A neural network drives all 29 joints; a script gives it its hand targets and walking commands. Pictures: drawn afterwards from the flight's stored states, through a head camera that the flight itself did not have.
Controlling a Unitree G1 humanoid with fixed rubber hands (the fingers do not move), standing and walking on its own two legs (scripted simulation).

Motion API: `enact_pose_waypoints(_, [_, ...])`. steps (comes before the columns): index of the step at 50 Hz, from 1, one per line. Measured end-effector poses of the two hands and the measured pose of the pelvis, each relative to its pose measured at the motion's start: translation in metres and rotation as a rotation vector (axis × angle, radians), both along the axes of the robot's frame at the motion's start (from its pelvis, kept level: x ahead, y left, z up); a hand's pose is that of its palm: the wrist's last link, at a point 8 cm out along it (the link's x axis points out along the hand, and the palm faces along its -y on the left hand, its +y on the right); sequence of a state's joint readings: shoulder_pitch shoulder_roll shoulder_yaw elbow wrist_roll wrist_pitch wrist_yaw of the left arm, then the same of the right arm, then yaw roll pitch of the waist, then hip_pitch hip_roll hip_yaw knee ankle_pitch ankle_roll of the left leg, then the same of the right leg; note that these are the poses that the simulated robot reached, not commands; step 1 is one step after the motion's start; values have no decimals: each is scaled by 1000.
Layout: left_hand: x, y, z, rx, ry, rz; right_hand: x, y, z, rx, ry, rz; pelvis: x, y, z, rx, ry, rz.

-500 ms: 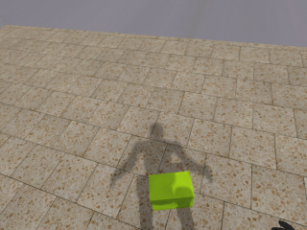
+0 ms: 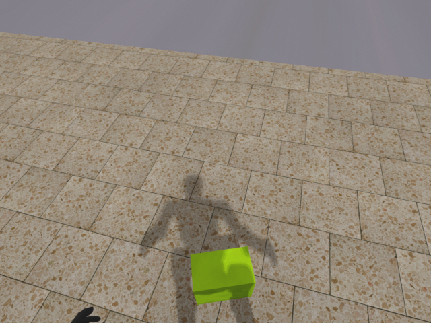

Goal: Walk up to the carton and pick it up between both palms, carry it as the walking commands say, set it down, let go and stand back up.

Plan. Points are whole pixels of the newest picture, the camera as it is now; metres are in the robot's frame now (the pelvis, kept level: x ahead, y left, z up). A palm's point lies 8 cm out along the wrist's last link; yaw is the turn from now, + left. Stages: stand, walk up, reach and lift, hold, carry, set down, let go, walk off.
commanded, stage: walk up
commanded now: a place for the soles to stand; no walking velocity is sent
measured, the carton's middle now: (221, 276) +0.41 +0.01 -0.67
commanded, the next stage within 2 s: stand in 0.96 s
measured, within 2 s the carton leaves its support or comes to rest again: neither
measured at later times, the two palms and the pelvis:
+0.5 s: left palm out of the picture +0.10 +0.31 -0.11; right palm out of the picture +0.10 -0.29 -0.12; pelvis +0.02 +0.01 +0.00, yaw -1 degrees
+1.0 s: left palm out of the picture +0.14 +0.31 -0.11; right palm out of the picture +0.09 -0.30 -0.13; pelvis +0.03 +0.01 -0.01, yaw -2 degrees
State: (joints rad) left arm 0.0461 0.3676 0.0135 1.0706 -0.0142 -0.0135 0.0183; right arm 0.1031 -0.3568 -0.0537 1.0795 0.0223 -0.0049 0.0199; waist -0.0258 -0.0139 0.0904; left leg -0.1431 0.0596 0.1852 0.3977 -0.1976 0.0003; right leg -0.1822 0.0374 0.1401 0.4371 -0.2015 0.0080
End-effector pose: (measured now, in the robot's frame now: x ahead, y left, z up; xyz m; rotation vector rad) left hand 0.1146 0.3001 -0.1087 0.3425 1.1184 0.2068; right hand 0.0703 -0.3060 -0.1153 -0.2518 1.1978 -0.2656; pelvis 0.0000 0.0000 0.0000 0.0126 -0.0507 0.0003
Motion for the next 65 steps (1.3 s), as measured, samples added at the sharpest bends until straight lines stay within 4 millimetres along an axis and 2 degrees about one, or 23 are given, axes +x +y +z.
enact_pose_waypoints(11, [-19, 10, -4, 20, 59, 28, 20, 4, -2, -1, -21, 19, 4, 4, -2, -3, -1, -5])
enact_pose_waypoints(19, [-20, 12, -1, 24, 68, 29, 29, 12, -6, 15, -41, 29, 9, 7, -2, -4, -6, -12])
enact_pose_waypoints(28, [-6, 8, -1, 16, 59, 15, 29, 16, -8, 23, -42, 9, 20, 10, -2, -3, -10, -21])
enact_pose_waypoints(43, [21, 9, -3, 32, 45, -14, 21, 9, -8, 1, -9, -35, 31, 10, -4, -2, -13, -34])
enact_pose_waypoints(65, [36, 5, -2, 54, 37, -34, 30, 6, -16, 13, -12, -44, 39, 7, -8, 0, -11, -44])
